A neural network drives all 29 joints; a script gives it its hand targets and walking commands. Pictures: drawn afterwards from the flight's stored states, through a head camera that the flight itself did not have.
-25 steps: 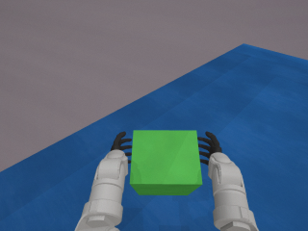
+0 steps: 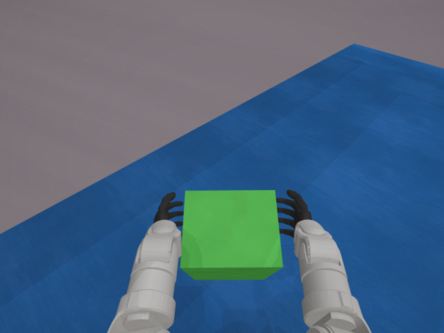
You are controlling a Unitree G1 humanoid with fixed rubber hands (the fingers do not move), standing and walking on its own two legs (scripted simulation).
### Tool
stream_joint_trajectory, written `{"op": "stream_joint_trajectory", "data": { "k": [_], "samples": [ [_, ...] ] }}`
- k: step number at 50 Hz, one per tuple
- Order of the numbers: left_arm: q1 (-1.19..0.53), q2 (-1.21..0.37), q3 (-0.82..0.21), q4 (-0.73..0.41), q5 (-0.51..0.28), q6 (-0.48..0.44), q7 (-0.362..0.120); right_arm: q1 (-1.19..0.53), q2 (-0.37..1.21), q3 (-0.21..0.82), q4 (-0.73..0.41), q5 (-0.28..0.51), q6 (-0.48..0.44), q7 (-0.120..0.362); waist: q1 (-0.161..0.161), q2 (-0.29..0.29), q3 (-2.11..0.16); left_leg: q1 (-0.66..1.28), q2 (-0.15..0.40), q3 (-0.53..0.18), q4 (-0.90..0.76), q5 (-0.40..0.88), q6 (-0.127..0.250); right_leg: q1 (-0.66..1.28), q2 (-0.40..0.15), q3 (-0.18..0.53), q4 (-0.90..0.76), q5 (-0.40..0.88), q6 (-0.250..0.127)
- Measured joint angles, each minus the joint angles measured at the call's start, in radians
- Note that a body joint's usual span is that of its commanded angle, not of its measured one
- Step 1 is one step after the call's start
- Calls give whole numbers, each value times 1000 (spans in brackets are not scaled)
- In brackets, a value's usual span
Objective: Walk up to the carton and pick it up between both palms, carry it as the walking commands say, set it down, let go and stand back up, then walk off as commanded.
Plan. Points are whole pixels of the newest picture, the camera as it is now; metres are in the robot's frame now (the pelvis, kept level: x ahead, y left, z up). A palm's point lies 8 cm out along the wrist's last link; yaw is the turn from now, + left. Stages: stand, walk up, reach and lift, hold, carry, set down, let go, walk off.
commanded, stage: set down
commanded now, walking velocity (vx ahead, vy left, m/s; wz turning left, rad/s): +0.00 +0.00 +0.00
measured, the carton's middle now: (229, 241) +0.35 -0.03 -0.08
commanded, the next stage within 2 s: none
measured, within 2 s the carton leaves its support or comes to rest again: neither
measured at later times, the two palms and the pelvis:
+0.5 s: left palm (172, 248) +0.33 +0.10 -0.06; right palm (293, 237) +0.34 -0.17 -0.05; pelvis +0.01 -0.02 -0.01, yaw +1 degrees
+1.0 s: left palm (179, 284) +0.30 +0.09 -0.18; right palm (286, 267) +0.32 -0.17 -0.16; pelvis -0.01 -0.03 -0.06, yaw +3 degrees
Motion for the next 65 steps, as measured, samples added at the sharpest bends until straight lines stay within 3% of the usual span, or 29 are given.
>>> {"op": "stream_joint_trajectory", "data": {
  "k": [18, 23, 30, 40, 47, 53, 65],
  "samples": [
    [84, 33, -12, 43, 4, -298, -12, 3, 25, 0, 75, 0, -261, -12, -25, 0, 57, -108, 0, -17, 30, -11, 0, -102, 3, -14, 30, -26, 11],
    [90, 36, -18, 47, 1, -371, -12, 6, 27, 0, 86, 0, -339, -25, -20, 0, 54, -225, 7, -19, 70, -12, 0, -221, 10, -17, 77, -33, 14],
    [92, 37, -49, 55, -50, -474, 2, 6, 26, -1, 95, 11, -453, -80, 5, 0, 46, -411, 19, -29, 167, -25, 0, -406, 21, -32, 182, -55, 15],
    [90, 44, -118, 82, -107, -575, 53, 6, 8, 9, 134, 93, -566, -151, 7, 0, 42, -614, 20, -47, 335, -73, 0, -598, 22, -59, 352, -119, 16],
    [71, 114, -214, 107, -173, -634, 83, 6, -41, 124, 144, 201, -616, -211, -3, 0, 91, -714, 23, -53, 415, -92, 0, -691, 24, -69, 430, -143, 19],
    [69, 160, -299, 124, -239, -659, 104, 6, -111, 219, 152, 261, -629, -222, 6, 0, 111, -770, 22, -58, 457, -106, 3, -741, 24, -76, 466, -158, 19],
    [-10, 177, -321, 143, -275, -679, 127, -26, -146, 236, 193, 346, -658, -219, -8, 0, 69, -969, 17, -62, 558, -117, 9, -937, 24, -80, 579, -186, 19]
  ]
}}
